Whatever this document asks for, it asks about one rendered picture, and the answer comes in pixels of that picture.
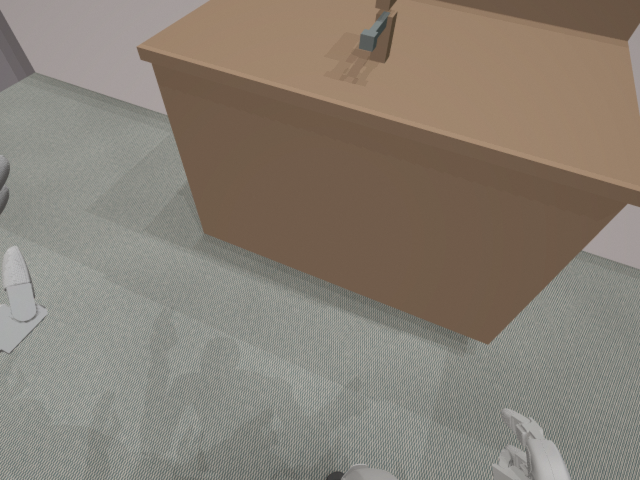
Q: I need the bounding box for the counter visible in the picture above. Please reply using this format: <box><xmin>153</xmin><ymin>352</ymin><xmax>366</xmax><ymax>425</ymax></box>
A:
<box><xmin>137</xmin><ymin>0</ymin><xmax>640</xmax><ymax>345</ymax></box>

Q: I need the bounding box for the right robot shin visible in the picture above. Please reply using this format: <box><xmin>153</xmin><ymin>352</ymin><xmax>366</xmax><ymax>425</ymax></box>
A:
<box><xmin>342</xmin><ymin>464</ymin><xmax>369</xmax><ymax>478</ymax></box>

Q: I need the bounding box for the robot left hand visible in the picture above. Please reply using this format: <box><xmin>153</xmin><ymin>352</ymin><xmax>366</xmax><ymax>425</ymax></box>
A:
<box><xmin>0</xmin><ymin>155</ymin><xmax>48</xmax><ymax>355</ymax></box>

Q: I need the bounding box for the tap lever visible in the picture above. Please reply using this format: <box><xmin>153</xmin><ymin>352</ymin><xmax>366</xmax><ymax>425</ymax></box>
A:
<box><xmin>359</xmin><ymin>11</ymin><xmax>390</xmax><ymax>52</ymax></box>

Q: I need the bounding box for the robot right hand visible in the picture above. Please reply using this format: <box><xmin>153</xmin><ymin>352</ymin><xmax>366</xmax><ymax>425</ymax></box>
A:
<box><xmin>492</xmin><ymin>408</ymin><xmax>571</xmax><ymax>480</ymax></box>

